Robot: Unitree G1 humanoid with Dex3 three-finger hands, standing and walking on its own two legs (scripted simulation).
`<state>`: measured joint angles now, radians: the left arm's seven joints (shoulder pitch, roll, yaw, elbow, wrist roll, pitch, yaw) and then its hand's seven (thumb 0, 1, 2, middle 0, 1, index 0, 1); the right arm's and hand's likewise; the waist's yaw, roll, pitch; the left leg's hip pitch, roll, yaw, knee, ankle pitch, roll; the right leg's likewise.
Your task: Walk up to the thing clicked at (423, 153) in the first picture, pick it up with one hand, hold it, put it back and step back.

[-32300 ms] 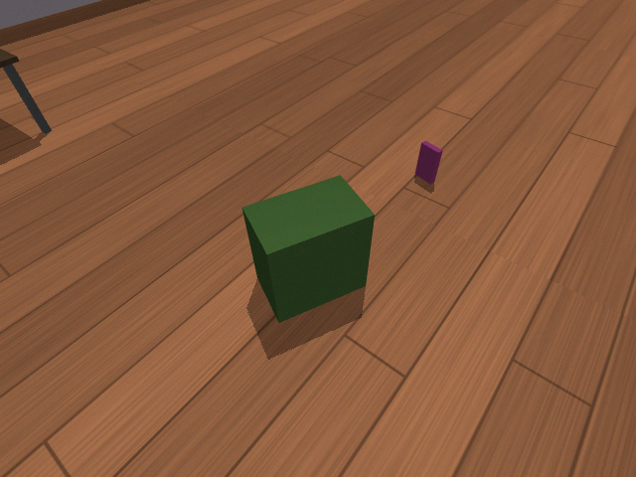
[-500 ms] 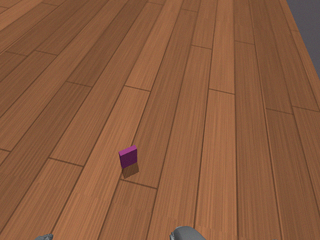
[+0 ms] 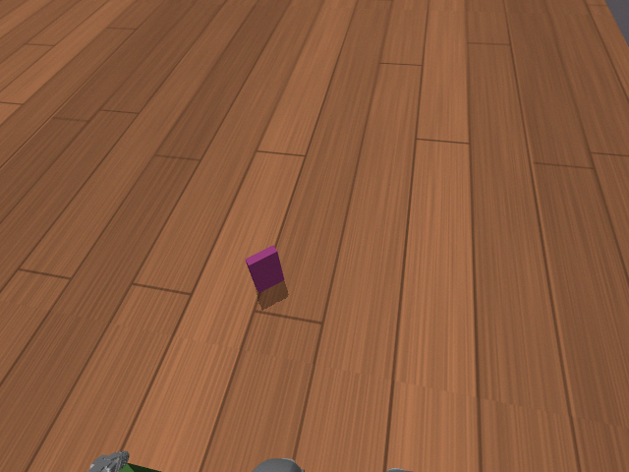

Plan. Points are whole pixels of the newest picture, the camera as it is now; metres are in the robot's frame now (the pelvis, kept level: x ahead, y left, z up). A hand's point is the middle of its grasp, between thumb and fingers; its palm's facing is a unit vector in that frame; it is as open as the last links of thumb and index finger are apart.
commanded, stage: step back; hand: left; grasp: from the side
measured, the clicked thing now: (265, 270) +0.80 +0.23 -0.67
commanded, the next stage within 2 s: stand in 1.58 s
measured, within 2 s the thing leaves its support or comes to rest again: neither
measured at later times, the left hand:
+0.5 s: hand out of the picture -0.11 +0.22 -0.15, palm faces -0.01 -0.92 -0.40, open 7.4 cm
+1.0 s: hand out of the picture -0.14 +0.24 -0.14, palm faces +0.03 -0.91 -0.41, open 7.4 cm
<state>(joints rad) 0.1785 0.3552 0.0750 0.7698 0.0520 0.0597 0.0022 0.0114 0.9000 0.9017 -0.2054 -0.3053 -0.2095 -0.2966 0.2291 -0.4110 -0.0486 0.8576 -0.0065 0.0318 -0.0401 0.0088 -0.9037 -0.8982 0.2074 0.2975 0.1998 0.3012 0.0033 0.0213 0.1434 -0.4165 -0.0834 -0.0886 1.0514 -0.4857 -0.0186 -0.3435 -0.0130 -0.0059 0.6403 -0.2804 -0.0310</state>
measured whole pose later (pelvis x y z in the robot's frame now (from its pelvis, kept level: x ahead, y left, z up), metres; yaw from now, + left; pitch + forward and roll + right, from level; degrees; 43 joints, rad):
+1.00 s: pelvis -0.19 -0.04 +0.00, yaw +3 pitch -3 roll +1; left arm 0.22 0.42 0.07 0.97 0.02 -0.01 -0.02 0.01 0.90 0.90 -0.20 -0.30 -0.21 -0.30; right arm 0.28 -0.36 -0.06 0.96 -0.04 -0.02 0.03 0.01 -0.90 -0.90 0.21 0.30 0.20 0.30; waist -0.02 -0.02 0.08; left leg -0.20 0.00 -0.04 0.56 -0.31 0.00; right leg -0.37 -0.03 -0.02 0.76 -0.43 -0.02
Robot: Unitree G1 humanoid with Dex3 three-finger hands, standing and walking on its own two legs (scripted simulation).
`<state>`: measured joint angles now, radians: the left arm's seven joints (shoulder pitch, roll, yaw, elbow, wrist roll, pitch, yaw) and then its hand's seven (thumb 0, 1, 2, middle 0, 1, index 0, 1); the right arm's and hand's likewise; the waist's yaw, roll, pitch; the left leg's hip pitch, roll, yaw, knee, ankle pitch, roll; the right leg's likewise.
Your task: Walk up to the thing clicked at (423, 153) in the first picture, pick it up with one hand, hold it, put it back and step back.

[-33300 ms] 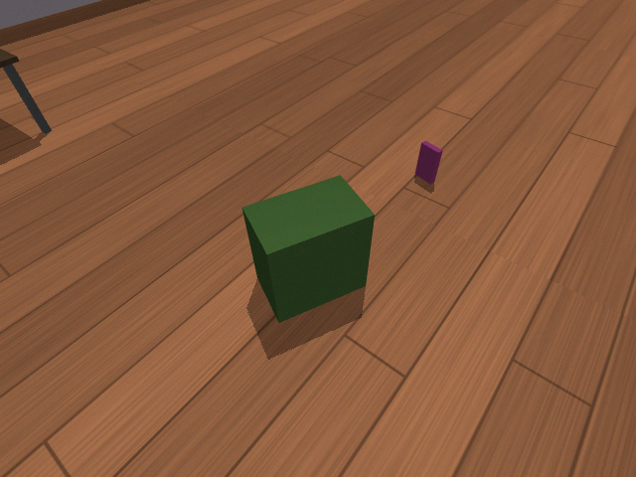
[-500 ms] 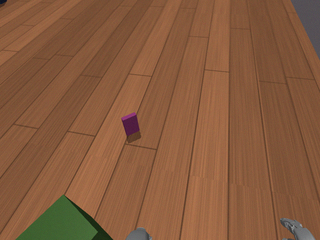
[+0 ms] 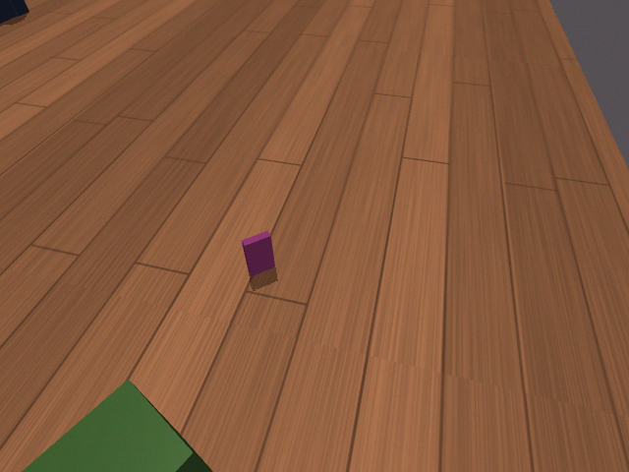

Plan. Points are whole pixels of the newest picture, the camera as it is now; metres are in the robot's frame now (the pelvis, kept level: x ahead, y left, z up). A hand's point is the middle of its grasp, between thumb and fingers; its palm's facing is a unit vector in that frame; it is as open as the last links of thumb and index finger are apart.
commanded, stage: step back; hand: left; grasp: from the side
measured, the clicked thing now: (259, 254) +1.01 +0.22 -0.67
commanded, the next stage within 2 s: stand in 0.58 s
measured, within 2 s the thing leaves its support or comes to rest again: neither
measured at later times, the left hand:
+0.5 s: hand out of the picture +0.14 +0.28 -0.15, palm faces +0.04 -0.93 -0.37, open 7.4 cm
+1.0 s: hand out of the picture +0.13 +0.26 -0.14, palm faces +0.01 -0.94 -0.33, open 7.4 cm
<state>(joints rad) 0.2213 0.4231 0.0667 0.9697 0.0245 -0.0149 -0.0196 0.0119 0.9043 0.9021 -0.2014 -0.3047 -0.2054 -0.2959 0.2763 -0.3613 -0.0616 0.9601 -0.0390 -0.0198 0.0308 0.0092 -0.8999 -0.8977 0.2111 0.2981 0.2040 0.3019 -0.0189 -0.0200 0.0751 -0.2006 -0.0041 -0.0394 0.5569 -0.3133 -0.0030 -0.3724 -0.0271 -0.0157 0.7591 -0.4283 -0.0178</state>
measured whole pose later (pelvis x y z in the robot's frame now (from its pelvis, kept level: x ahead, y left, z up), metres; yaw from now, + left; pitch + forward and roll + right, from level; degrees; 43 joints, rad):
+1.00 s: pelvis +0.05 +0.01 +0.02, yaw +2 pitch -4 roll +0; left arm 0.07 0.34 -0.01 1.14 0.01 -0.01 -0.01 0.01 0.90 0.90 -0.20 -0.30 -0.21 -0.30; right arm 0.04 -0.35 -0.01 1.11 -0.01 -0.02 0.01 0.01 -0.90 -0.90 0.21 0.30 0.20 0.30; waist 0.01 0.00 0.07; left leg -0.11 0.02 0.00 0.35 -0.18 -0.02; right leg -0.11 -0.03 -0.04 0.35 -0.18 0.02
